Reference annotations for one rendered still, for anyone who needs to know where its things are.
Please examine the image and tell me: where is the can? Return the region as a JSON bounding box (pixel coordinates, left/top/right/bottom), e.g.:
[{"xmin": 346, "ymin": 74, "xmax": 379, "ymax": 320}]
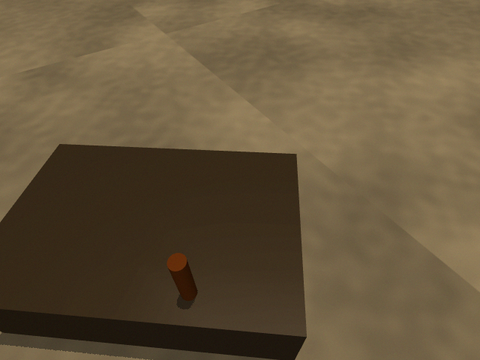
[{"xmin": 167, "ymin": 253, "xmax": 197, "ymax": 301}]

